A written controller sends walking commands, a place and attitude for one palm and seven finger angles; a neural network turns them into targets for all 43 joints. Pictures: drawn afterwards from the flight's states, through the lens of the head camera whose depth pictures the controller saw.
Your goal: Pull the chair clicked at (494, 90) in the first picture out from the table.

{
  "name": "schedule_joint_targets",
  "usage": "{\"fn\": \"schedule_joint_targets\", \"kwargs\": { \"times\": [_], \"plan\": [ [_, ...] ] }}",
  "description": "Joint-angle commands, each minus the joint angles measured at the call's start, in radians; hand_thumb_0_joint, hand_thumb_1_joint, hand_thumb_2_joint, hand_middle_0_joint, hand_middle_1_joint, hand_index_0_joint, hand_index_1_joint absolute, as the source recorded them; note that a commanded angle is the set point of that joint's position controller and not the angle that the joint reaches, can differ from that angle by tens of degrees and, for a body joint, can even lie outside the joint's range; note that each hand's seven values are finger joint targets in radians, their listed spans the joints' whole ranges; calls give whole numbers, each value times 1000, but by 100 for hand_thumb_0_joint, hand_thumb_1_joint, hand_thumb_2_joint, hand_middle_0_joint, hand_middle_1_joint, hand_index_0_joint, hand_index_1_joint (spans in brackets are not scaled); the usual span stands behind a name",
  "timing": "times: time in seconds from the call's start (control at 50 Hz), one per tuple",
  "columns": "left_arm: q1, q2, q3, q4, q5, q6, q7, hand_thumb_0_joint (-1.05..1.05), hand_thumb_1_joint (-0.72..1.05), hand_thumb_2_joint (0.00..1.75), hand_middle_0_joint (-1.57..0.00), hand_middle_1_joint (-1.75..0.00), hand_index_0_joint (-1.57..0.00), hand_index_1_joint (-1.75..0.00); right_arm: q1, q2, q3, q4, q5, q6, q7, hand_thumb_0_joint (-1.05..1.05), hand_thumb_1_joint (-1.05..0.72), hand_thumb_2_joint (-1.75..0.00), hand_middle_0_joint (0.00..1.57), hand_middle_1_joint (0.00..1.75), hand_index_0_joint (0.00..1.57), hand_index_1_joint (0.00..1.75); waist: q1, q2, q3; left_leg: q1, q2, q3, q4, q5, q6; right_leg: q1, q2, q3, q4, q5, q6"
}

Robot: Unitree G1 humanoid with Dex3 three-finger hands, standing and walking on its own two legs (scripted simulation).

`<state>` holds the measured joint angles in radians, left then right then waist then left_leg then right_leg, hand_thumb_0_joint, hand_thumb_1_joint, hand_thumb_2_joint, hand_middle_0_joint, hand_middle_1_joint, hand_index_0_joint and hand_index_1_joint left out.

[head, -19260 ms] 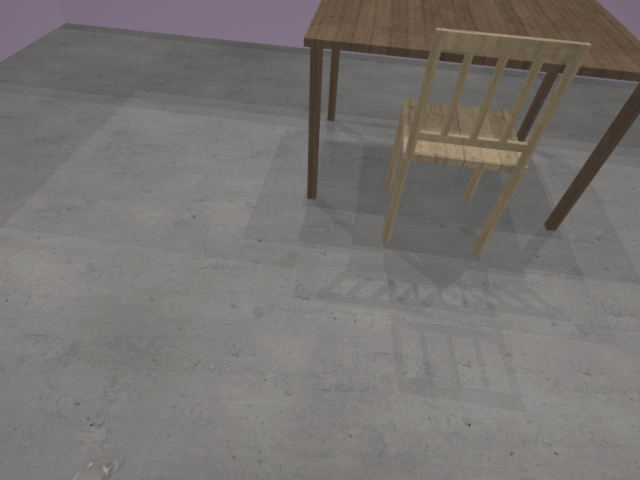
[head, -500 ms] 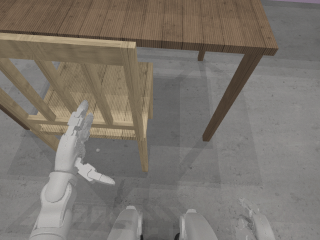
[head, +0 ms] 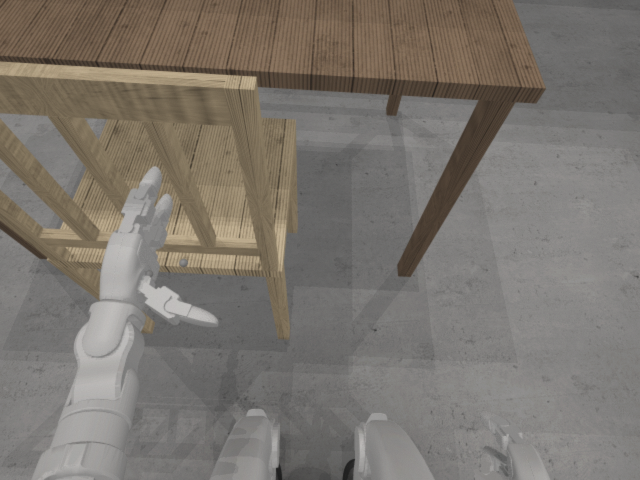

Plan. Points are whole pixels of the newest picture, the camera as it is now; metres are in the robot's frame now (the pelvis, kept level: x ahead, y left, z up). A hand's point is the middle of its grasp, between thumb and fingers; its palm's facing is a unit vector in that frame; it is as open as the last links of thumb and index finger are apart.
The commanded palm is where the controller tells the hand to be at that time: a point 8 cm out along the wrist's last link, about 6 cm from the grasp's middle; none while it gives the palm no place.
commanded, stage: push the fingers through the gap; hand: left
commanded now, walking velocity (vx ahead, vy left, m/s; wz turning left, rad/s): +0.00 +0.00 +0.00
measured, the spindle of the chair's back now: (116, 188) +0.47 +0.28 +0.03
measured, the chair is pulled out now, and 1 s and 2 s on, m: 0.00 0.00 0.00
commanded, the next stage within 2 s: hook a spindle and tug to test in 1.04 s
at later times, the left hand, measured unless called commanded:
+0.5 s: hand (189, 233) +0.41 +0.17 +0.03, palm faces -0.05 -1.00 -0.03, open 17.0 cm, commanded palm +0.39 +0.22 +0.03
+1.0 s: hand (198, 218) +0.44 +0.17 +0.02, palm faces -0.02 -1.00 -0.03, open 17.0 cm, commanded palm +0.41 +0.21 +0.03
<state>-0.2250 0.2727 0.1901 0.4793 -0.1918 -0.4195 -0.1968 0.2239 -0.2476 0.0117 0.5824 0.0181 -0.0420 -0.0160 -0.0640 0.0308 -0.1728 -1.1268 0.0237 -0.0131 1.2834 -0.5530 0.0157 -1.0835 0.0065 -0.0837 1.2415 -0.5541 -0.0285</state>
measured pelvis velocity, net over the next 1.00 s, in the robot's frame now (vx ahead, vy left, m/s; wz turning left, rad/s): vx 0.00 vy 0.01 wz -0.02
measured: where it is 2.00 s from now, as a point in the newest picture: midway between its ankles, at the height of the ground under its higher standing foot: outside the picture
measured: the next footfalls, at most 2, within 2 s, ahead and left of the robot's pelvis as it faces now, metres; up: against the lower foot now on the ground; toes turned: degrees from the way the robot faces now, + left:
none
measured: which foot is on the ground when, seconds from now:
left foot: down 0.00-1.00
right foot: down 0.00-1.00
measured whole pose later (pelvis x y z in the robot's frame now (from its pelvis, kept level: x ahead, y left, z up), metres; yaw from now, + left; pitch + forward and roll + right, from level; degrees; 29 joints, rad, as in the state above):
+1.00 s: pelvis +0.00 +0.01 +0.00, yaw -1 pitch +25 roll -3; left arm -0.52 0.30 0.26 0.79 -0.13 -0.47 -0.15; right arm 0.27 -0.24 0.01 0.61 0.00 0.03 0.01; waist -0.12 0.03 -0.16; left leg -1.17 0.03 0.01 1.28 -0.55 0.03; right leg -1.13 0.01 -0.06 1.23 -0.54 -0.01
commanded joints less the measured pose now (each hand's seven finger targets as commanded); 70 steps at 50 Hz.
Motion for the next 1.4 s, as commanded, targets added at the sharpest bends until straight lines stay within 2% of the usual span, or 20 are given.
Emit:
{"fn": "schedule_joint_targets", "kwargs": {
  "times": [0.0,0.1,0.18,0.3,0.4,0.56,0.64,0.72,0.76,0.82,0.9,0.92,1.0,1.04,1.08,1.12,1.2,1.24,1.3,1.38],
  "plan": [
    [-271,136,41,-144,-19,-61,-16,0,-50,30,-6,-8,-6,-8,39,-150,-55,-103,-1,-37,-15,0,-90,-90,20,30,20,30,-23,9,-360,247,-17,-22,-153,283,10,212,6,68,-177,279,7],
    [-340,189,85,-139,-14,-79,-8,0,-50,30,-6,-8,-6,-8,47,-152,-57,-100,-5,-34,-15,0,-90,-90,20,30,20,30,-15,35,-407,268,-15,-23,-151,305,8,213,7,71,-167,290,5],
    [-407,179,69,-115,-1,-92,3,0,-50,30,-6,-8,-6,-8,57,-151,-54,-89,-9,-31,-9,0,-90,-90,20,30,20,30,-24,76,-409,305,-12,-35,-156,313,2,168,10,61,-158,270,1],
    [-420,187,85,-23,2,-79,1,0,-50,30,-6,-8,-6,-8,76,-160,-57,-84,-9,-17,-5,0,-90,-90,20,30,20,30,-27,34,-414,294,-11,-37,-160,315,2,177,12,57,-162,272,2],
    [-477,152,53,-11,4,-80,2,0,-50,30,-6,-8,-6,-8,85,-160,-58,-79,-9,-8,0,0,-90,-90,20,30,20,30,-38,52,-413,331,-8,-46,-166,324,-1,136,13,48,-166,258,1],
    [-636,185,71,55,39,-113,43,0,-50,30,-6,-8,-6,-8,111,-166,-57,-51,-22,5,2,0,-90,-90,20,30,20,30,-64,65,-415,345,-4,-64,-159,315,-6,70,13,39,-148,226,-1],
    [-630,235,120,126,50,-112,47,0,-50,30,-6,-8,-6,-8,120,-167,-54,-53,-25,19,3,0,-90,-90,20,30,20,30,-51,53,-441,316,-8,-55,-149,327,-2,102,15,46,-142,245,-1],
    [-575,195,90,83,39,-106,31,0,-50,30,-6,-8,-6,-8,121,-167,-60,-77,-22,30,14,0,-90,-90,20,30,20,30,-36,98,-514,393,-2,-57,-158,411,-10,120,17,42,-138,299,-6],
    [-562,161,61,87,34,-95,25,0,-50,30,-6,-8,-6,-8,125,-162,-59,-75,-18,42,19,0,-90,-90,20,30,20,30,-46,79,-487,393,1,-56,-163,425,-10,123,18,38,-149,313,-3],
    [-592,188,80,127,37,-89,32,0,-50,30,-6,-8,-6,-8,131,-169,-57,-64,-16,49,15,0,-90,-90,20,30,20,30,-67,14,-404,313,-1,-56,-165,345,-1,120,21,41,-159,272,1],
    [-640,225,113,96,41,-121,49,0,-50,30,-6,-8,-6,-8,127,-163,-57,-62,-20,49,9,0,-90,-90,20,30,20,30,-62,19,-425,286,-7,-41,-154,319,5,149,17,58,-162,273,5],
    [-659,225,105,73,45,-133,49,0,-50,30,-6,-8,-6,-8,127,-162,-57,-62,-22,46,8,0,-90,-90,20,30,20,30,-57,71,-435,319,-6,-44,-155,342,1,129,17,55,-153,279,0],
    [-630,199,83,51,49,-149,49,0,-50,30,-6,-8,-6,-8,128,-159,-60,-55,-27,44,15,0,-90,-90,20,30,20,30,-47,128,-493,405,-2,-48,-152,415,-10,121,18,49,-149,312,-4],
    [-588,190,80,63,47,-137,43,0,-50,30,-6,-8,-6,-8,134,-161,-64,-53,-25,47,15,0,-90,-90,20,30,20,30,-49,106,-508,412,0,-49,-149,460,-9,133,18,46,-145,352,-2],
    [-579,161,57,101,42,-113,35,0,-50,30,-6,-8,-6,-8,132,-161,-62,-53,-21,55,17,0,-90,-90,20,30,20,30,-64,65,-459,368,0,-47,-153,424,-4,136,18,43,-154,341,2],
    [-550,188,88,146,39,-93,33,0,-50,30,-6,-8,-6,-8,133,-165,-60,-56,-19,60,15,0,-90,-90,20,30,20,30,-58,37,-420,316,-6,-40,-153,388,2,152,19,49,-161,332,2],
    [-563,191,98,93,28,-103,35,0,-50,30,-13,-30,-13,-30,117,-153,-58,-74,-16,61,12,0,-90,-90,20,30,20,30,-52,14,-438,280,-14,-21,-151,370,8,216,15,66,-168,357,8],
    [-566,201,100,26,28,-129,37,0,-50,30,-17,-41,-17,-41,112,-150,-59,-77,-18,55,13,0,-90,-90,20,30,20,30,-39,75,-482,342,-10,-25,-151,419,2,202,16,64,-156,381,3],
    [-549,172,70,-25,24,-151,35,0,-50,30,-22,-57,-22,-57,106,-146,-61,-74,-21,48,16,0,-90,-90,20,30,20,30,-43,88,-498,375,-7,-27,-149,434,-1,197,17,62,-158,383,4],
    [-525,144,45,66,34,-126,30,0,-50,30,-29,-79,-29,-79,107,-154,-61,-59,-17,50,18,0,-90,-90,20,30,20,30,-61,52,-397,317,-7,-33,-154,362,-1,146,17,54,-165,319,5]
  ]
}}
